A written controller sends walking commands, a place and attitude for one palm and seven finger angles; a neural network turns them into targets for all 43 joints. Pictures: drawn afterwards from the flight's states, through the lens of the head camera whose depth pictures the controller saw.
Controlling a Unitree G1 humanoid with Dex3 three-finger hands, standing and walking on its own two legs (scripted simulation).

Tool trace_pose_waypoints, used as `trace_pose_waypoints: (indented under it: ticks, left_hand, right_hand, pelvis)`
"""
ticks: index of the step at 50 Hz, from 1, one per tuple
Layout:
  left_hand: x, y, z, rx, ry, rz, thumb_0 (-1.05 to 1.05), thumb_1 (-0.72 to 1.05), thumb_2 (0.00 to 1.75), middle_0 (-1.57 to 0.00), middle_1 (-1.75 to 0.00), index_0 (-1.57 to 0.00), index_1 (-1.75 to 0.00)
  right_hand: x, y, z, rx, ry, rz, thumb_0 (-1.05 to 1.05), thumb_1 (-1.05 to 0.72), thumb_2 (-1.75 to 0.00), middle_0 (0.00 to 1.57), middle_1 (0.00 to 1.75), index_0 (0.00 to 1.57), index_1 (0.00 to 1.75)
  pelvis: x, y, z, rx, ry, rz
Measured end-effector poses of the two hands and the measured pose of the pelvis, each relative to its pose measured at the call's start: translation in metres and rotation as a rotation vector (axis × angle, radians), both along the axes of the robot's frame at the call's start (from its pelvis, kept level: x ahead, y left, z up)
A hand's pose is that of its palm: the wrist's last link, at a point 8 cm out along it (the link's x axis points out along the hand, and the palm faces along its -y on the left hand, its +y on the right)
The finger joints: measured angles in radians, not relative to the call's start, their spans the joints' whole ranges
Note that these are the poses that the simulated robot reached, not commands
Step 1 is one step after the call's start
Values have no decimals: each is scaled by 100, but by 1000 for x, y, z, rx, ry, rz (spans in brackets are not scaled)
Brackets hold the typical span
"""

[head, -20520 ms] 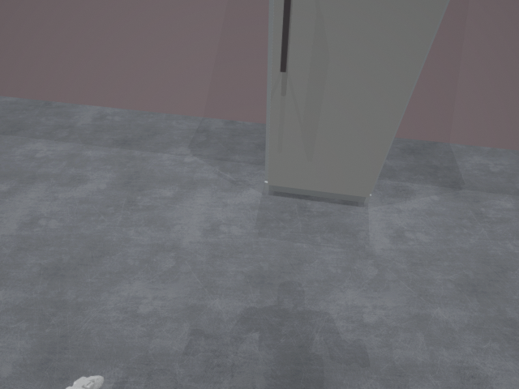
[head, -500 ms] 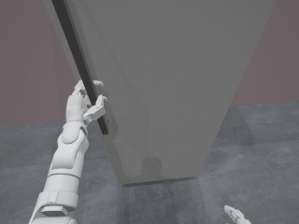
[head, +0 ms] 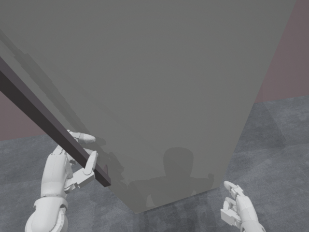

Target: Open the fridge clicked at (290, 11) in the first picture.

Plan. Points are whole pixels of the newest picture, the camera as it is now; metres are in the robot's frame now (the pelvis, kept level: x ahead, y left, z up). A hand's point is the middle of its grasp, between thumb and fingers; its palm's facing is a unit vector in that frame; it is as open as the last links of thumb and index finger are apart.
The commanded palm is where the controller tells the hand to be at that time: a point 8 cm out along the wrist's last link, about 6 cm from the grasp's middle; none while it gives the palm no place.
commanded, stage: walk backward, drawing the door open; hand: left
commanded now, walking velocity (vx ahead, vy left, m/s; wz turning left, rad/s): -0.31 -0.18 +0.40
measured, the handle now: (65, 131) +0.28 +0.17 +0.19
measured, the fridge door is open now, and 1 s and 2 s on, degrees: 10 38 81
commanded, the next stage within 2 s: stop walking and hold the door back in 1.70 s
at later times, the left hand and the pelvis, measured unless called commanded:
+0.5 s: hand (103, 199) +0.18 +0.10 +0.11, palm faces +0.43 -0.87 -0.25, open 6.1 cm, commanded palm +0.12 +0.13 +0.11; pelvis -0.02 -0.13 -0.01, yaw +17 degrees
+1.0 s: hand out of the picture +0.07 -0.01 +0.11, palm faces +0.73 -0.64 -0.24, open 6.1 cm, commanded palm +0.01 +0.00 +0.11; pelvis -0.03 -0.30 +0.00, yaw +38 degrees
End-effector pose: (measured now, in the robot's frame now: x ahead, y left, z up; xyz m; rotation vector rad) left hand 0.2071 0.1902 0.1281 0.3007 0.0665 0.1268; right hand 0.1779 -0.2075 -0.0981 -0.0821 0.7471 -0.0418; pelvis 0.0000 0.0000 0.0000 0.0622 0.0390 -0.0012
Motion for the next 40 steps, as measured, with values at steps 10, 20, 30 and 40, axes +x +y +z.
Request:
trace_pose_waypoints:
  ticks: [10,20,30,40]
  left_hand:
    - [-24,-17,-5,-14,-66,151,-6,64,81,-44,-140,-31,-139]
    - [-49,-34,-9,-1,-143,213,-5,65,81,-45,-140,-30,-140]
    - [-100,-78,-10,43,-165,434,-4,66,81,-45,-140,-29,-140]
    - [-145,-121,-7,39,-143,554,-3,65,79,-46,-140,-31,-140]
  right_hand:
    - [22,-20,-14,-28,38,107,1,-91,-90,20,30,19,30]
    - [20,-59,-2,-91,-17,142,1,-91,-90,20,30,20,30]
    - [23,-110,-16,-89,-7,328,1,-90,-90,20,30,20,30]
    - [42,-161,-11,-193,8,412,2,-91,-90,20,30,20,30]
  pelvis:
    - [-1,-41,-3,35,-9,101]
    - [-15,-88,-14,-29,-81,211]
    - [-19,-177,-19,-83,-51,354]
    - [-20,-226,-11,-27,-22,520]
